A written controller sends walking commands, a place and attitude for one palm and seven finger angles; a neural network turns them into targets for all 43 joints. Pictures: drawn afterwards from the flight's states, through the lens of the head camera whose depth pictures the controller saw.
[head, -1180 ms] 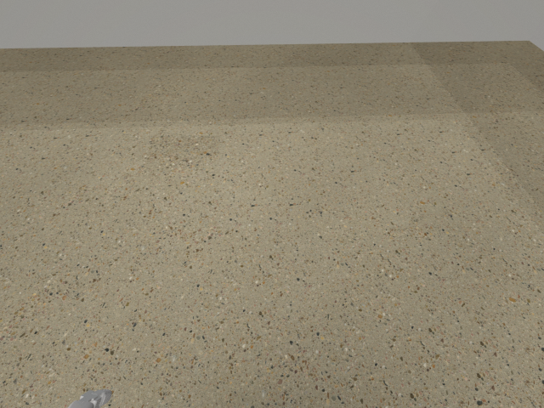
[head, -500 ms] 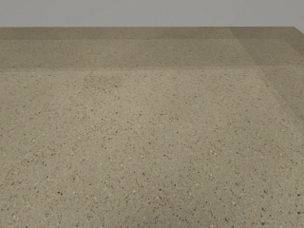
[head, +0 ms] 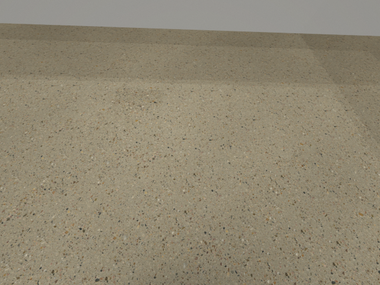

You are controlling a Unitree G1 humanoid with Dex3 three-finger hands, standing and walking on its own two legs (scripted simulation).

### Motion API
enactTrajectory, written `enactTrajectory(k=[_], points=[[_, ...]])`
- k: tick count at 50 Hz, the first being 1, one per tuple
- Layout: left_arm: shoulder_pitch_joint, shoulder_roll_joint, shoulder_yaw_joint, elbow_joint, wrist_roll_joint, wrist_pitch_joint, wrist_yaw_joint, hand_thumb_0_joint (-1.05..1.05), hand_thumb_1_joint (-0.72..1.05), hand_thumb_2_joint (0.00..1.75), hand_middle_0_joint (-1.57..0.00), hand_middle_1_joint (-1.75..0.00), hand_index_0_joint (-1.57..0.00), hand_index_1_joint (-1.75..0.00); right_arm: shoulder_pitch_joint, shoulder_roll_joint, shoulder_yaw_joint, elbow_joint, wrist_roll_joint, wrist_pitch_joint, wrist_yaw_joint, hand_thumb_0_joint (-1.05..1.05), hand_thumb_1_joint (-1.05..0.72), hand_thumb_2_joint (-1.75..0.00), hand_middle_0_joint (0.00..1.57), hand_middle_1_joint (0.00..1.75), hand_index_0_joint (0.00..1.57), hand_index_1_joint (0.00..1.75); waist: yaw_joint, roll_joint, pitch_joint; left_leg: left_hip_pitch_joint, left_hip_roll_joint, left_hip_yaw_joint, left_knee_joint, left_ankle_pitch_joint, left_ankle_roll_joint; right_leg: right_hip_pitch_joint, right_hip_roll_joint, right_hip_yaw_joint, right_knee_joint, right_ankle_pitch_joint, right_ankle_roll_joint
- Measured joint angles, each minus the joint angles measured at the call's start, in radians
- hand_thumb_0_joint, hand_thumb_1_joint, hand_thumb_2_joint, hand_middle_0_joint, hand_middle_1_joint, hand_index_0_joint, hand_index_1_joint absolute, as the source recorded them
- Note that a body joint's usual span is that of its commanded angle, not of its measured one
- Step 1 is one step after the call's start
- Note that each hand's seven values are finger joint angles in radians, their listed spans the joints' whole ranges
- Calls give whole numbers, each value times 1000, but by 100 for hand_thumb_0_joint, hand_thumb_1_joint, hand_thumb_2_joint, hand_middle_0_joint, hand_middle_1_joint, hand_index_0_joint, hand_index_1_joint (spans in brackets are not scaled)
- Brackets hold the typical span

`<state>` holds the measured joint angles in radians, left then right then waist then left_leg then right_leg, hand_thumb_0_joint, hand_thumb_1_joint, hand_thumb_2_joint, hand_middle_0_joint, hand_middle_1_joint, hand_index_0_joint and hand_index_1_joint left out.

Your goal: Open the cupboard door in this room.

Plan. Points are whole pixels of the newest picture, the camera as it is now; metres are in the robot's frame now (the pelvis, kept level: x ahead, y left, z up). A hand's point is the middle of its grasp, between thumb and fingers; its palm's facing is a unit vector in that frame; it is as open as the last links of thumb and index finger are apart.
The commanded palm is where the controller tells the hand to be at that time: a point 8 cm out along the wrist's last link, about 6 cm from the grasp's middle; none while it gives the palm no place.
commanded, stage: turn or walk to find it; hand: left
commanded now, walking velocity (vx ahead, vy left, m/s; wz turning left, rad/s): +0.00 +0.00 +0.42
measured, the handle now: out of the picture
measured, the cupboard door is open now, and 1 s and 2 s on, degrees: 0 0 0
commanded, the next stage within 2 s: none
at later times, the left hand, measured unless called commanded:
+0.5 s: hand out of the picture -0.02 +0.19 -0.16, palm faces +0.22 -0.93 -0.28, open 7.4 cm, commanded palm none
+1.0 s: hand out of the picture -0.10 +0.24 -0.16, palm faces +0.46 -0.86 -0.23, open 7.4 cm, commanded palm none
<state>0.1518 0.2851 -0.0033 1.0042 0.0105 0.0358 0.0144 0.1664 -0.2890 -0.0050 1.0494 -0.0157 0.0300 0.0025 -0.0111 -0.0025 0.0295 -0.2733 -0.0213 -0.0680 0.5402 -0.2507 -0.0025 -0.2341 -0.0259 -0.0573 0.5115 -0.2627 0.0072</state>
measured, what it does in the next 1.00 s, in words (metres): steps on the spot, turning left: right foot, then left foot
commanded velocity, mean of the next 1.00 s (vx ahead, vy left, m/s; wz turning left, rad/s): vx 0.00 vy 0.00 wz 0.42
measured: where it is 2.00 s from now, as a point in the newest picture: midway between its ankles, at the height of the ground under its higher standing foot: outside the picture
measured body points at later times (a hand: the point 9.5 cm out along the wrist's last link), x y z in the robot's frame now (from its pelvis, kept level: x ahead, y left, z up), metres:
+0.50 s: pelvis -0.04 -0.02 +0.00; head -0.01 -0.03 +0.45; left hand -0.03 +0.24 -0.14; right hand +0.06 -0.27 -0.15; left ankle -0.04 +0.11 -0.67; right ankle -0.03 -0.14 -0.74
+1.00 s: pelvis -0.07 +0.02 +0.01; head -0.05 +0.05 +0.45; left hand -0.12 +0.29 -0.15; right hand +0.11 -0.16 -0.13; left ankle -0.10 +0.11 -0.74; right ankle -0.01 -0.12 -0.67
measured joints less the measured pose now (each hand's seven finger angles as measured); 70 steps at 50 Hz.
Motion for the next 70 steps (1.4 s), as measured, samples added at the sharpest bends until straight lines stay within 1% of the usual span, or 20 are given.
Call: enactTrajectory(k=[5, 10, 14, 17, 18, 21, 24, 26, 29, 34, 35, 37, 39, 44, 52, 58, 60, 62, 66, 70], points=[[30, -26, 4, -29, 2, 22, 2, 1, 90, 90, -21, -30, -20, -30, 33, 56, -6, -38, -4, 7, 7, 1, -91, -89, 20, 30, 20, 30, -2, -27, 14, -54, -34, -11, 76, -29, 20, -58, -30, -8, 110, -61, 16], [26, -40, 20, -46, -2, 26, 8, 1, 90, 90, -21, -30, -20, -30, 63, 107, -7, -66, -5, 0, -1, 1, -91, -89, 20, 30, 20, 30, -12, -19, 35, -68, -46, -57, 22, 26, 26, -147, 13, 41, 375, -234, 23], [25, -59, 26, -70, -9, 15, 8, 1, 90, 90, -21, -30, -20, -30, 76, 109, -17, -73, -8, 7, -7, 1, -91, -89, 21, 30, 20, 30, -17, 16, 36, -77, -47, -109, -27, 75, 12, -119, 35, 50, 308, -235, 30], [34, -67, 28, -91, -12, 3, 8, 1, 90, 90, -21, -30, -20, -30, 83, 96, -32, -79, -4, 18, -6, 1, -91, -89, 21, 30, 20, 30, -15, 33, 26, -100, -58, -141, -20, 88, -7, -39, 39, 52, 113, -133, 29], [46, -63, 29, -102, -8, -4, 8, 1, 90, 90, -21, -30, -20, -30, 88, 92, -38, -86, -1, 22, -3, 1, -90, -89, 21, 30, 20, 30, -10, 23, 16, -121, -71, -136, 8, 74, -10, -7, 25, 57, 27, -100, 17], [59, -78, 28, -98, 4, -8, 13, 1, 90, 90, -21, -30, -20, -30, 73, 63, -63, -83, -3, 38, 0, 1, -91, -89, 21, 30, 20, 30, -8, 46, 25, -213, -63, -80, 270, -120, -16, -7, 21, 25, 50, -63, -11], [86, -83, 26, -88, 9, -7, 15, 1, 90, 90, -21, -30, -20, -30, 64, 41, -78, -80, -4, 45, 8, 1, -91, -89, 20, 30, 20, 30, -11, 38, 20, -266, -33, -2, 504, -133, -26, 22, -2, 0, 30, -61, -12], [97, -82, 26, -81, 12, -8, 15, 1, 90, 90, -21, -30, -20, -30, 60, 34, -81, -81, -3, 44, 10, 1, -91, -89, 20, 30, 20, 29, -14, 22, 19, -258, -9, 35, 550, -129, -36, 35, -21, -17, 19, -59, -10], [106, -78, 25, -78, 16, -13, 12, 1, 90, 90, -21, -30, -20, -30, 48, 29, -78, -80, 1, 45, 10, 1, -91, -89, 20, 30, 19, 29, -8, -4, 24, -201, 21, 71, 476, -158, -46, 40, -50, -43, 19, -61, -1], [115, -61, 29, -76, 19, -15, 5, 1, 90, 90, -21, -30, -20, -30, 11, 32, -62, -83, 7, 34, 11, 1, -91, -89, 20, 30, 19, 29, 13, -37, 37, -60, 38, 111, 195, -144, -38, 11, -95, -85, 77, -90, 32], [120, -56, 31, -76, 16, -12, 5, 1, 90, 90, -21, -30, -20, -30, 6, 31, -57, -90, 6, 26, 12, 1, -91, -89, 20, 30, 19, 29, 14, -40, 36, -21, 40, 118, 108, -82, -32, -3, -103, -95, 107, -105, 41], [116, -37, 41, -69, 10, 4, 5, 1, 90, 90, -21, -30, -20, -30, -14, 45, -52, -97, 4, 10, 13, 1, -91, -89, 20, 30, 19, 29, 23, -68, 47, -19, 18, 127, 89, -87, 23, -65, -123, -70, 233, -180, 50], [108, -23, 48, -53, 8, 27, 10, 1, 90, 90, -21, -30, -20, -30, -26, 65, -42, -105, 3, -5, 7, 1, -91, -89, 20, 30, 19, 29, 29, -76, 54, -18, 15, 125, 91, -91, 42, -133, -97, -20, 400, -261, 55], [81, -12, 60, -41, 5, 36, -1, 1, 90, 90, -20, -30, -20, -30, -18, 98, -23, -112, 0, -15, -7, 1, -91, -89, 20, 30, 20, 30, 23, -58, 47, 20, 5, 86, -14, -24, 50, -219, -62, 12, 570, -175, 67], [38, -41, 59, -76, 1, 28, -1, 1, 90, 90, -20, -30, -20, -30, 25, 110, -28, -102, -5, -6, -7, 1, -91, -89, 21, 30, 20, 30, -1, -14, 28, 33, -25, 22, -76, 29, 51, -173, -34, 34, 394, -167, 74], [17, -73, 48, -112, -5, 6, 3, 1, 90, 90, -20, -30, -20, -30, 59, 90, -45, -91, -7, 12, -3, 1, -91, -89, 21, 30, 20, 30, -19, 17, 19, -10, -51, -26, -27, 23, 26, -48, 0, 29, 107, -78, 53], [19, -87, 42, -117, 1, -11, 7, 1, 90, 90, -20, -30, -20, -30, 68, 76, -55, -87, 0, 16, 0, 1, -91, -89, 21, 30, 20, 30, -17, 36, 18, -53, -53, -36, 59, -44, 10, -20, 6, 12, 38, -29, -2], [28, -100, 35, -122, 4, -16, 8, 1, 90, 90, -20, -30, -20, -30, 76, 64, -65, -81, -3, 30, 0, 1, -91, -89, 20, 30, 20, 30, -19, 45, 19, -117, -55, -19, 243, -168, -3, -15, -4, -12, 49, -38, -27], [53, -113, 29, -117, 7, -15, 9, 1, 90, 90, -21, -30, -20, -30, 80, 45, -78, -68, -7, 44, 11, 1, -91, -89, 20, 30, 20, 29, -20, 44, 22, -206, -15, 27, 545, -150, -30, 22, -24, -52, 10, -27, -30], [73, -114, 28, -102, 11, -18, 9, 1, 90, 90, -21, -30, -20, -30, 77, 41, -79, -57, -7, 50, 13, 1, -91, -89, 20, 30, 20, 29, -16, 26, 30, -197, 32, 51, 555, -145, -54, 38, -47, -89, -2, -23, -27]])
